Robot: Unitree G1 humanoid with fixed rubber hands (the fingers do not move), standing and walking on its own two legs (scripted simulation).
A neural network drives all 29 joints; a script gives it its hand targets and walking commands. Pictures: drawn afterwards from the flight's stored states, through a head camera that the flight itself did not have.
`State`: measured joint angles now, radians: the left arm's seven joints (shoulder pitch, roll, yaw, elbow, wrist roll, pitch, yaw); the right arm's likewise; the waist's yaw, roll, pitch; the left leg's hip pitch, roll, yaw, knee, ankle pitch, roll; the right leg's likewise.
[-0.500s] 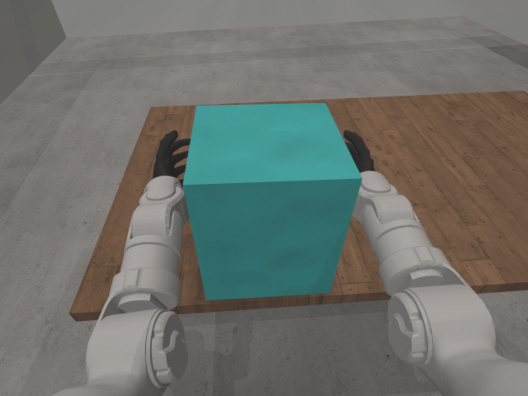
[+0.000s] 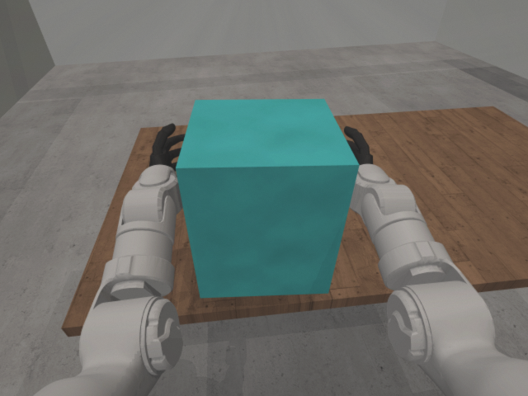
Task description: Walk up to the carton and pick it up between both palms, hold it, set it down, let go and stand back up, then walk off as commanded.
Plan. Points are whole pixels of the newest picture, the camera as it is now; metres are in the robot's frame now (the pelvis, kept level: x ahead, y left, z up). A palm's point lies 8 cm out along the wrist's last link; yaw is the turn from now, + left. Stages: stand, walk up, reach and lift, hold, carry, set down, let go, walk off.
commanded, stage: reach and lift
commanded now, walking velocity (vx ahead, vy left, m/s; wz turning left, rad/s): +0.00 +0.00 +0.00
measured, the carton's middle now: (262, 197) +0.40 +0.02 +0.15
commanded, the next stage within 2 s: hold in 1.36 s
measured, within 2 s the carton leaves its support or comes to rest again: neither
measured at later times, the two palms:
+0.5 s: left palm (165, 154) +0.39 +0.16 +0.24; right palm (373, 160) +0.39 -0.14 +0.23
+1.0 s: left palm (162, 142) +0.39 +0.16 +0.26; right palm (377, 146) +0.39 -0.14 +0.25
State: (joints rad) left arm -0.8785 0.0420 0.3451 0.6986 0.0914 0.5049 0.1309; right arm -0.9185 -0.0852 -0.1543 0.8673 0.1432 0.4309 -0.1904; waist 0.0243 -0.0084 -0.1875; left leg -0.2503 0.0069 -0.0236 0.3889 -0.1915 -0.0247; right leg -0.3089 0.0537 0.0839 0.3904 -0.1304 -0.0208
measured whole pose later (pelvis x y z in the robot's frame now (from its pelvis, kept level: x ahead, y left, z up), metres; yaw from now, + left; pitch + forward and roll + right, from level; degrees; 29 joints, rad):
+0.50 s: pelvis +0.00 +0.00 +0.00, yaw +0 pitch +3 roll +0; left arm -0.93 0.07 0.35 0.65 0.10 0.63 0.10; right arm -0.95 -0.11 -0.11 0.79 0.24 0.55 -0.25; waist -0.01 -0.01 -0.22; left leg -0.25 0.01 -0.02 0.39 -0.19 -0.02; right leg -0.31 0.05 0.08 0.39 -0.13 -0.02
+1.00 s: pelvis +0.00 +0.00 +0.00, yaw +0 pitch +3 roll +0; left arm -0.96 0.08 0.35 0.61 0.10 0.70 0.10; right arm -1.00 -0.13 -0.11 0.77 0.27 0.61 -0.27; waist -0.02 -0.01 -0.23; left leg -0.25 0.01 -0.02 0.39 -0.19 -0.02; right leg -0.31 0.05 0.08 0.39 -0.13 -0.02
